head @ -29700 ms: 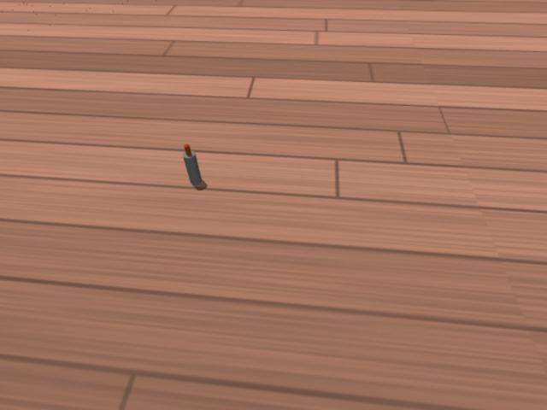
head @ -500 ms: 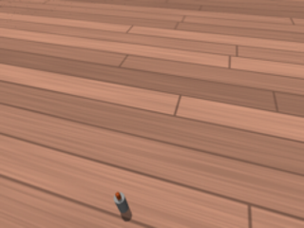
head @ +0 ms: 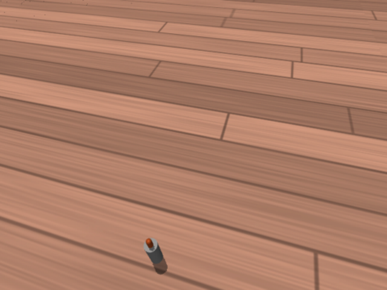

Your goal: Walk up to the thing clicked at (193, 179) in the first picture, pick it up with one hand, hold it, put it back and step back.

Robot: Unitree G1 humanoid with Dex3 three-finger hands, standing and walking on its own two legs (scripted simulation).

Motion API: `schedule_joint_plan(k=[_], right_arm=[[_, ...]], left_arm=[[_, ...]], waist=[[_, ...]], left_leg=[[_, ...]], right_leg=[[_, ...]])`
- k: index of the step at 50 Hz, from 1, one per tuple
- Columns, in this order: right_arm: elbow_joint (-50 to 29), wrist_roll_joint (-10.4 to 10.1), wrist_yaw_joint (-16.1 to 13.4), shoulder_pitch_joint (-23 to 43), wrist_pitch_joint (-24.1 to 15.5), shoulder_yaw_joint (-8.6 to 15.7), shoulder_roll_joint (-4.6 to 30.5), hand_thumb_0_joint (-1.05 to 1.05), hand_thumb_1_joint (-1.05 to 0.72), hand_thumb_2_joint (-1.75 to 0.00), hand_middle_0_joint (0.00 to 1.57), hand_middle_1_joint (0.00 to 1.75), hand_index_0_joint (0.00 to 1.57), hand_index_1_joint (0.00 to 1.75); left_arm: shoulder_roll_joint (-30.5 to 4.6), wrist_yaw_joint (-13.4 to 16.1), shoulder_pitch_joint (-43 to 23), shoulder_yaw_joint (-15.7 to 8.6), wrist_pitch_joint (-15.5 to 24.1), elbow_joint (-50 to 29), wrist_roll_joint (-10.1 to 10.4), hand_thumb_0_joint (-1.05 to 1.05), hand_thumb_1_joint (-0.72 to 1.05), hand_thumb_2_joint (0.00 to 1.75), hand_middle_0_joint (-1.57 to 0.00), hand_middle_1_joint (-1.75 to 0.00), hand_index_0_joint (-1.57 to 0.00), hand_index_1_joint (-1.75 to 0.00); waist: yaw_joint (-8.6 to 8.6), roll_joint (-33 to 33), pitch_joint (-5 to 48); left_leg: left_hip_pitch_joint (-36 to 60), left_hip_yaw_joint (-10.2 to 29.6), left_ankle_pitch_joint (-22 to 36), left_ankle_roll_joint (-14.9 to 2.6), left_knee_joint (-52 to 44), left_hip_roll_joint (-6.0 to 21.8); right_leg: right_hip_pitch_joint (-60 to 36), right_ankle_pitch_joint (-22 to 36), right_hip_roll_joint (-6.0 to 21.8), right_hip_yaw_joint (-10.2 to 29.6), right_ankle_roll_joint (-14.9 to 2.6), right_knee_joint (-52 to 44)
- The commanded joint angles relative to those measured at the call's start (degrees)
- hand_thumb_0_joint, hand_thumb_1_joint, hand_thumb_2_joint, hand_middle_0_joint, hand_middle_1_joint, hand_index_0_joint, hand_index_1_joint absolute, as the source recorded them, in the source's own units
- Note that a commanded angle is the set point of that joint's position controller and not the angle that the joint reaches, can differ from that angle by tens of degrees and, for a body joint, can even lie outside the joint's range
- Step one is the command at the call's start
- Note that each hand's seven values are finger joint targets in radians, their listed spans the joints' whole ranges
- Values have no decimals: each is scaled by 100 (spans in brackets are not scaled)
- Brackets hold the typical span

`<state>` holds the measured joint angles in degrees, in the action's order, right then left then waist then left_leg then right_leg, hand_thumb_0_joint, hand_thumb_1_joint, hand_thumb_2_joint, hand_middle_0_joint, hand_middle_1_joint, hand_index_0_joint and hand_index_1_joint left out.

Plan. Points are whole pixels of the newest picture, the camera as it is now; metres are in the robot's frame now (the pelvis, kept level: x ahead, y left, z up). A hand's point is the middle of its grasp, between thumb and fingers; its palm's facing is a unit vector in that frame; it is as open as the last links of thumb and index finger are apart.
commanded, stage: step back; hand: left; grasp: from the side
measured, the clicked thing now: (152, 249) +0.40 +0.23 -0.66
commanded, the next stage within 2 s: none
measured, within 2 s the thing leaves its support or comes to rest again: neither
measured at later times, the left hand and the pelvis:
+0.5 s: hand out of the picture +0.04 +0.30 -0.18, palm faces -0.09 -0.93 -0.36, open 7.3 cm; pelvis -0.09 +0.04 -0.02, yaw -3 degrees
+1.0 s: hand out of the picture -0.08 +0.30 -0.17, palm faces +0.00 -0.93 -0.37, open 7.3 cm; pelvis -0.22 +0.04 -0.03, yaw +0 degrees
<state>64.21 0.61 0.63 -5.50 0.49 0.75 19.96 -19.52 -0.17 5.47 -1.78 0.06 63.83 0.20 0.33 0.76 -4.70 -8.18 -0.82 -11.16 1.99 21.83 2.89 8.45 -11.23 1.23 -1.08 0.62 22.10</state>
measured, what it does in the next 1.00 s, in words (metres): walks backwards: right foot, then left foot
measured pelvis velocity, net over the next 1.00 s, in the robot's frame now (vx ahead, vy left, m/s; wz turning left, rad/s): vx -0.22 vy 0.04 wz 0.00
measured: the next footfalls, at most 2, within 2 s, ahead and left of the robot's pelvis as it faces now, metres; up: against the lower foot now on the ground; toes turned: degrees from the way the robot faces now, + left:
right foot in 0.62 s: -0.10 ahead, -0.09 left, +0.00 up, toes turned -2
left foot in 0.94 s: -0.18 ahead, +0.15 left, +0.00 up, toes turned -2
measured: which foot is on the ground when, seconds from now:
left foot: down 0.00-0.64, up 0.66-0.92, down 0.94-1.00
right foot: down 0.00-0.22, up 0.24-0.60, down 0.62-0.96, up 0.98-1.00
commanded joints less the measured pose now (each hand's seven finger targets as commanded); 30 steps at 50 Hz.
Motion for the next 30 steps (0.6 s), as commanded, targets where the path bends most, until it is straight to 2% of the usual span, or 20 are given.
schedule_joint_plan(k=[1, 2, 4, 6, 8, 9, 10, 11, 12, 13, 14, 15, 16, 18, 20, 22, 24, 28, 29, 30], right_arm=[[-618, -103, -85, 3, 59, 361, 1202, 0, -90, -90, 20, 30, 20, 30], [-661, -95, -74, -83, 94, 385, 1178, 0, -90, -90, 20, 30, 20, 30], [-785, -46, -43, -236, 191, 462, 1193, 0, -90, -90, 20, 30, 20, 30], [-905, -85, -13, -501, 216, 477, 1169, 0, -90, -90, 20, 30, 20, 30], [-918, -53, -39, -655, 137, 497, 1176, 0, -90, -90, 20, 30, 20, 30], [-925, 10, -66, -728, 93, 515, 1254, 0, -90, -90, 20, 30, 20, 30], [-1004, 143, -90, -615, 43, 615, 1679, 0, -90, -90, 20, 30, 20, 30], [-1094, 170, -92, -482, -6, 670, 1981, 0, -90, -90, 20, 30, 20, 30], [-1230, 129, -101, -496, -15, 726, 2159, 0, -90, -90, 20, 30, 20, 30], [-1299, 124, -136, -305, -12, 713, 1992, 0, -90, -90, 20, 30, 20, 30], [-1379, 123, -174, -10, -16, 661, 1788, 0, -90, -90, 20, 30, 20, 30], [-1491, 138, -209, 188, -32, 623, 1652, 0, -90, -90, 20, 30, 20, 30], [-1574, 136, -244, 117, -43, 622, 1601, 0, -90, -90, 20, 30, 20, 30], [-1592, 104, -266, -121, -51, 603, 1439, 0, -90, -90, 20, 30, 20, 30], [-1636, 87, -293, -353, -41, 639, 1473, 0, -90, -90, 20, 30, 20, 30], [-1655, 79, -305, -496, -34, 647, 1524, 0, -90, -90, 20, 30, 20, 30], [-1741, 86, -299, -443, -23, 651, 1635, 0, -90, -90, 20, 30, 20, 30], [-1864, 80, -232, -185, 40, 629, 1716, 0, -90, -90, 20, 30, 20, 30], [-1898, 54, -214, -32, 71, 633, 1743, 0, -90, -90, 20, 30, 20, 30], [-1876, 22, -196, -29, 106, 590, 1662, 0, -90, -90, 20, 30, 20, 30]], left_arm=[[-1728, 137, -155, -479, 22, -708, 21, 0, 90, 90, -20, -30, -20, -30], [-1741, 135, -286, -489, -4, -851, -13, 0, 90, 90, -20, -30, -20, -30], [-1831, 145, -571, -509, -45, -1138, -126, 0, 90, 90, -20, -30, -20, -30], [-1764, 154, -748, -501, -75, -1352, -172, 0, 90, 90, -20, -30, -20, -30], [-1609, 156, -773, -427, -134, -1441, -145, 0, 90, 90, -20, -30, -20, -30], [-1521, 151, -729, -405, -194, -1496, -88, 0, 90, 90, -20, -30, -20, -30], [-1214, 152, -585, -350, -251, -1592, -1, 0, 90, 90, -20, -30, -20, -30], [-1066, 202, -431, -327, -294, -1589, -3, 0, 90, 90, -20, -30, -20, -30], [-1184, 265, -330, -367, -314, -1559, -57, 0, 90, 90, -20, -30, -20, -30], [-1263, 296, -358, -389, -331, -1494, -74, 0, 90, 90, -20, -30, -20, -30], [-1314, 302, -216, -384, -340, -1447, -42, 0, 90, 90, -20, -30, -20, -30], [-1296, 289, 10, -371, -333, -1401, -2, 0, 90, 90, -20, -30, -20, -30], [-1325, 283, 134, -374, -332, -1417, -13, 0, 90, 90, -20, -30, -20, -30], [-1338, 240, 134, -441, -301, -1482, -77, 0, 90, 90, -20, -30, -20, -30], [-1309, 219, 72, -452, -273, -1636, -101, 0, 90, 90, -20, -30, -20, -30], [-1270, 201, -26, -475, -246, -1771, -98, 0, 90, 90, -20, -30, -20, -30], [-1267, 171, 59, -502, -221, -1798, -98, 0, 90, 90, -20, -30, -20, -30], [-1197, 89, 564, -543, -167, -1621, -140, 0, 90, 90, -20, -30, -20, -30], [-1148, 78, 871, -553, -158, -1503, -154, 0, 90, 90, -20, -30, -20, -30], [-1226, 81, 1024, -592, -127, -1439, -197, 0, 90, 90, -20, -30, -20, -30]], waist=[[26, -624, 764], [50, -787, 863], [62, -1204, 825], [181, -1285, 776], [239, -1049, 817], [257, -596, 694], [130, 664, 674], [33, 1042, 602], [182, 1140, 820], [142, 923, 812], [-51, 739, 820], [-170, 848, 838], [-165, 829, 854], [-59, 638, 878], [85, 576, 843], [213, 587, 774], [201, 604, 751], [24, 784, 937], [-163, 801, 957], [-199, 604, 917]], left_leg=[[-149, 57, 1015, -376, 1278, -101], [-230, 5, 349, -364, 1615, -262], [-386, 156, -1617, -459, 2697, -497], [-586, 384, -1732, -521, 2672, -367], [-555, 170, -607, -462, 1412, -343], [-584, 366, 781, -447, 482, -76], [-336, 1570, 2295, -574, 32, 817], [76, 2286, 3429, -964, -44, 1354], [-50, 2614, 3543, -1167, -13, 1651], [-37, 2411, 3247, -1147, -18, 1572], [266, 1837, 3313, -1033, 222, 1235], [376, 1545, 3464, -1110, 416, 1112], [335, 1377, 3340, -1122, 499, 1040], [566, 1351, 3316, -1227, 553, 1011], [841, 1439, 3285, -1504, 607, 1170], [937, 1515, 3266, -1683, 677, 1329], [628, 1462, 2975, -1740, 694, 1377], [-95, 1279, 1544, -1395, 763, 1138], [-452, 1208, 1274, -1246, 878, 1130], [-938, 1163, 755, -1022, 961, 972]], right_leg=[[134, 2397, 1085, 969, -813, -93], [204, 2342, 1300, 1155, -1008, -110], [711, 2250, 1766, 1466, -1440, -54], [734, 2261, 1708, 1284, -1392, 280], [514, 2060, 1266, 933, -1010, 907], [535, 1544, 916, 722, -715, 1375], [1061, 374, 41, 436, -378, 2324], [1839, -2190, -715, 657, -280, 2979], [1771, -2697, -758, 1205, -247, 3609], [1814, -2473, -740, 1405, -272, 4035], [2040, -2133, -724, 1465, -265, 4331], [2176, -1911, -710, 1389, -227, 4629], [2174, -1743, -671, 1317, -191, 4684], [2105, -1676, -652, 1179, -58, 4731], [2193, -1814, -586, 1116, 50, 4375], [2163, -1946, -468, 1022, 93, 3839], [1783, -1923, -358, 812, 79, 3291], [700, -1207, -273, 304, -88, 1563], [242, -619, -255, 167, -204, 879], [-170, -270, -236, 245, -299, 589]])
